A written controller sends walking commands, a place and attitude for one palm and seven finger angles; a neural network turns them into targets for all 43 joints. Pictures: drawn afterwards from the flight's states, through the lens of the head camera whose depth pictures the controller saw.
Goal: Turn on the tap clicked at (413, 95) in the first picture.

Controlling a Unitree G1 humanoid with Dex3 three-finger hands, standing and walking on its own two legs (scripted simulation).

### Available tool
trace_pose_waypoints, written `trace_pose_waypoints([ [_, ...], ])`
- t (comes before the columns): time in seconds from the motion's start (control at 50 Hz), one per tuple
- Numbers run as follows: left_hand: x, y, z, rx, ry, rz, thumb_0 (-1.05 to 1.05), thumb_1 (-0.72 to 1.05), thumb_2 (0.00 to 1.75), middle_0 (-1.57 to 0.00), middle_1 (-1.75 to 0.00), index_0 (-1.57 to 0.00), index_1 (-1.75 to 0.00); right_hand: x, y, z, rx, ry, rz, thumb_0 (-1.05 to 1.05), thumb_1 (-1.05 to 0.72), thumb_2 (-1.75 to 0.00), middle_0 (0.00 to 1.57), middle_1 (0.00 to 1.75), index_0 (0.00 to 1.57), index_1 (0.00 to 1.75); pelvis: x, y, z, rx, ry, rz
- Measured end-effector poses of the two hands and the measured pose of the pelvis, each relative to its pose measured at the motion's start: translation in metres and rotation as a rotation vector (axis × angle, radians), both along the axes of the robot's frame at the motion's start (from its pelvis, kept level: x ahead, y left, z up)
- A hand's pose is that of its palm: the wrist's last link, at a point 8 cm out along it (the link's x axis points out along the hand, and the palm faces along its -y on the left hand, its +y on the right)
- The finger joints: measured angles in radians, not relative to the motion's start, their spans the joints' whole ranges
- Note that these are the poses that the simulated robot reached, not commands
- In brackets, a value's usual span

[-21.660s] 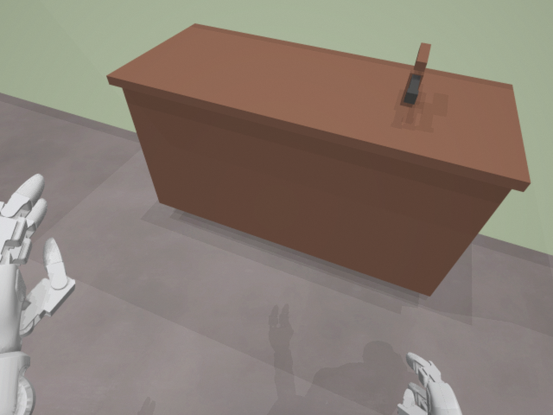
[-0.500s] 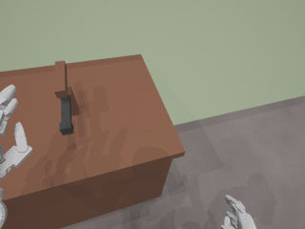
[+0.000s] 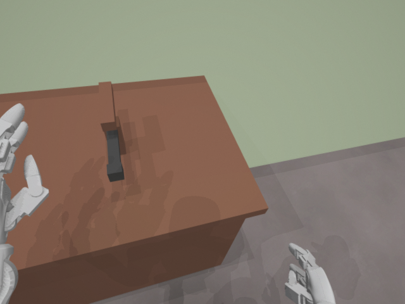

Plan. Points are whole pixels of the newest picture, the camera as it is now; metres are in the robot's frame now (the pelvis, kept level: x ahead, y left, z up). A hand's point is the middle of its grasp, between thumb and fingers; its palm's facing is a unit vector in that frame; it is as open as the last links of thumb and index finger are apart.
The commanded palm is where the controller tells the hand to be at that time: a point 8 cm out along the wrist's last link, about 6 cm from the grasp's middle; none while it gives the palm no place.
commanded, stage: come to a stop and stand still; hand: left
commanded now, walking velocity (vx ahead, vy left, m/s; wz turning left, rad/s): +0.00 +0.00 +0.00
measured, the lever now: (115, 172) +0.34 +0.21 +0.05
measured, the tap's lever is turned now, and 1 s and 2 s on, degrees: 0 0 0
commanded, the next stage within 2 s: look again from close up in 0.08 s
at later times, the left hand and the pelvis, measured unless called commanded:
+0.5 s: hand (62, 197) +0.22 +0.23 +0.16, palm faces +0.38 -0.86 -0.36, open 7.4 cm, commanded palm +0.16 +0.26 +0.18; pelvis +0.00 -0.02 +0.00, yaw +0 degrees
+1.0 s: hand (91, 195) +0.22 +0.19 +0.16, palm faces +0.33 -0.87 -0.37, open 7.4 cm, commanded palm +0.16 +0.23 +0.18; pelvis +0.00 -0.05 +0.00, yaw +0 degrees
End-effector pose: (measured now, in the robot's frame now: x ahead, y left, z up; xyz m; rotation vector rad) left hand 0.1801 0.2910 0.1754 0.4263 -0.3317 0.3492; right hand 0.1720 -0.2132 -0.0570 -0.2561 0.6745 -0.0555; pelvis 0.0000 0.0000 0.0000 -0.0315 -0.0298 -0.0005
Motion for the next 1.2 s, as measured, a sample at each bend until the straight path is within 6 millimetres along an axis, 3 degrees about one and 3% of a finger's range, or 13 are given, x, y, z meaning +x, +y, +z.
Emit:
trace_pose_waypoints([
  [0.3, -0.003, -0.012, -0.001, 0.012, 0.030, -0.002, 0.01, 0.89, 0.89, -0.21, -0.30, -0.20, -0.30, -0.022, -0.016, -0.010, 0.003, 0.057, -0.042, 0.01, -0.90, -0.90, 0.20, 0.30, 0.20, 0.30, -0.003, -0.008, 0.001, 0.001, 0.003, 0.006],
  [0.52, 0.000, -0.023, -0.008, -0.015, 0.065, 0.005, 0.01, 0.89, 0.89, -0.21, -0.30, -0.20, -0.30, -0.012, -0.032, -0.006, -0.010, 0.034, -0.054, 0.01, -0.90, -0.90, 0.20, 0.30, 0.20, 0.30, 0.001, -0.018, 0.002, 0.004, 0.007, 0.003],
  [0.86, 0.012, -0.041, -0.004, -0.019, 0.062, -0.022, 0.01, 0.89, 0.89, -0.21, -0.30, -0.20, -0.30, 0.000, -0.042, -0.002, 0.018, 0.023, -0.055, 0.01, -0.90, -0.90, 0.20, 0.30, 0.20, 0.30, 0.005, -0.037, 0.002, 0.005, 0.012, -0.007],
  [1.2, 0.003, -0.083, -0.002, -0.001, 0.091, -0.035, 0.01, 0.89, 0.89, -0.21, -0.30, -0.20, -0.30, -0.017, -0.094, -0.014, -0.002, 0.059, -0.093, 0.01, -0.90, -0.90, 0.20, 0.30, 0.20, 0.30, -0.001, -0.074, -0.003, 0.008, 0.027, -0.007],
])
